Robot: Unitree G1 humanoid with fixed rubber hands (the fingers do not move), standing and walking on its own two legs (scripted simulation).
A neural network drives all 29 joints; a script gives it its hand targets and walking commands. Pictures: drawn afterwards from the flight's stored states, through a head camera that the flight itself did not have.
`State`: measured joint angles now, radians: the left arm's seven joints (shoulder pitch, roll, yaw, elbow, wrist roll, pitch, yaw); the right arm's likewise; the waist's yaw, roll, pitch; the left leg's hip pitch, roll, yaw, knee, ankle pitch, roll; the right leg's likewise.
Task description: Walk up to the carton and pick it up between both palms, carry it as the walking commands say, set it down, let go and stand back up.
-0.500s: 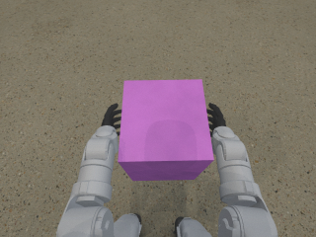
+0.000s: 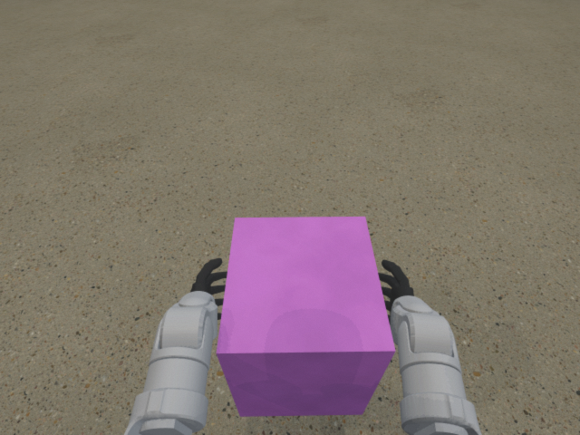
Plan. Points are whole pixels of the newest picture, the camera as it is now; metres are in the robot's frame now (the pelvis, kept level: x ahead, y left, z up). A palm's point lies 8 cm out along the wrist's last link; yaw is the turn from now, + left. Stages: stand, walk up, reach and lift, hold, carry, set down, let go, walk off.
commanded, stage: reach and lift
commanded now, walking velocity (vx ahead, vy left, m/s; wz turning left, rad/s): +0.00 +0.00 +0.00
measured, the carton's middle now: (300, 319) +0.29 +0.00 -0.02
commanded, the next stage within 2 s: hold in 1.18 s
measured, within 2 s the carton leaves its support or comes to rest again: neither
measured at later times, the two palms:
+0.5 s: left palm (206, 301) +0.29 +0.14 +0.03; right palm (406, 316) +0.28 -0.15 +0.03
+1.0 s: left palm (199, 312) +0.27 +0.15 +0.03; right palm (403, 320) +0.27 -0.15 +0.03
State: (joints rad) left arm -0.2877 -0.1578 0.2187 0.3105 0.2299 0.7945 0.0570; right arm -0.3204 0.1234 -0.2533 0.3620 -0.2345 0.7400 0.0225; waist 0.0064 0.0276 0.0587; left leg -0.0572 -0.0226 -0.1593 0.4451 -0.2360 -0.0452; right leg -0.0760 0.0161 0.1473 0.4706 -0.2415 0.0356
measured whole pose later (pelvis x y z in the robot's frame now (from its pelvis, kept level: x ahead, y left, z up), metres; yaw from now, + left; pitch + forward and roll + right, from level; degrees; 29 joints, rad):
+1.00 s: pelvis -0.02 +0.00 +0.00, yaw +0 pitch -9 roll +0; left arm -0.29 -0.12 0.17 0.30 0.20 0.78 0.05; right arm -0.28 0.13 -0.23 0.29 -0.21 0.75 -0.02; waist 0.00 0.02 0.06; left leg -0.11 -0.03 -0.16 0.50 -0.23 -0.04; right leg -0.13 0.02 0.15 0.51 -0.24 0.04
